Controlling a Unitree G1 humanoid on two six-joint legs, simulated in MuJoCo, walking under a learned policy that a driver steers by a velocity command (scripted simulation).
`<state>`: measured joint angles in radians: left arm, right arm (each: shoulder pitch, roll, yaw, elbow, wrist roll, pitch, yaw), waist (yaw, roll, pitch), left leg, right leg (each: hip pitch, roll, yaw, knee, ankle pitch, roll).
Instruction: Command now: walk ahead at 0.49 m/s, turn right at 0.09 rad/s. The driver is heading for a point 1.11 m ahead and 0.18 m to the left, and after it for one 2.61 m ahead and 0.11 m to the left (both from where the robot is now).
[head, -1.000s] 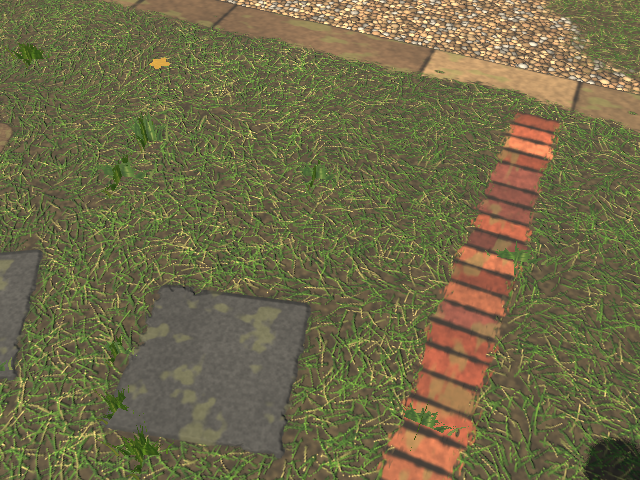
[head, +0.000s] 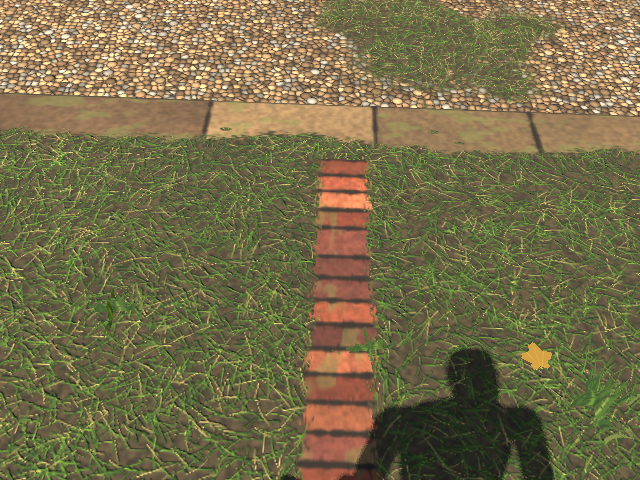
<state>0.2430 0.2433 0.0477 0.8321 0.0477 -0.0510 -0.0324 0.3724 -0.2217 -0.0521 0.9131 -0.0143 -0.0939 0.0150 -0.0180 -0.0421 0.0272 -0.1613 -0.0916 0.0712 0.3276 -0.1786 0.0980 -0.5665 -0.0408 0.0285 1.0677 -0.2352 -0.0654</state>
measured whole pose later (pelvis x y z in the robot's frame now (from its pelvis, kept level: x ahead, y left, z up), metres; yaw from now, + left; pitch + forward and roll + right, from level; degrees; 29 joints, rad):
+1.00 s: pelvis +0.53 +0.05 -0.01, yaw +23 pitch +0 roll +0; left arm 0.23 0.23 0.04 0.87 0.03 -0.07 0.00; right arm 0.24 -0.25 -0.07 0.89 -0.01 -0.03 0.01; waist 0.01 -0.01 0.06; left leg -0.26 -0.13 0.06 0.45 -0.19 0.14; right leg -0.46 -0.10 0.00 1.19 -0.32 0.00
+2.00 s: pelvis +1.03 +0.18 -0.01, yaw +4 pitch +0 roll -1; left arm 0.32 0.26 0.05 0.93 0.01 -0.03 0.02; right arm 0.13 -0.22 0.00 0.83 -0.01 -0.07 -0.01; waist 0.04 -0.02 0.09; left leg -0.39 -0.03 0.05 0.50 -0.11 0.07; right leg -0.26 0.13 0.09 1.01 -0.52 -0.04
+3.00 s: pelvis +1.09 +0.16 +0.00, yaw +4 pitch -1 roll +0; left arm 0.32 0.14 -0.02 1.14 0.01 -0.02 0.05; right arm 0.28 -0.15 0.00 1.14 -0.01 0.00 -0.04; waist -0.01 0.00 0.02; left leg -0.22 -0.03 0.01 0.40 -0.15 0.03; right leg -0.09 0.04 0.02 0.39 -0.28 -0.03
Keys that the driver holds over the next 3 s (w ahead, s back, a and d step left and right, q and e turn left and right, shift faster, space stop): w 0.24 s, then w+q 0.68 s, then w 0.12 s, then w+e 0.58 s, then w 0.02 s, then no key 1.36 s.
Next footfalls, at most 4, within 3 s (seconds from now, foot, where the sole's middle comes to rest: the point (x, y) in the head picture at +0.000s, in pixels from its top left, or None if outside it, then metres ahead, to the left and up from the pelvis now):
0.30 right None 0.33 -0.12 -0.78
0.84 left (273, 440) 0.58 0.10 -0.78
1.40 right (285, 304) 0.92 0.08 -0.78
1.90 left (219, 232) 1.16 0.27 -0.78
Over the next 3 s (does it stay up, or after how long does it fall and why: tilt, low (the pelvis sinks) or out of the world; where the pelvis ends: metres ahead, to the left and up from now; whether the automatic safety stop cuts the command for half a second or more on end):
stays up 1.09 0.16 0.00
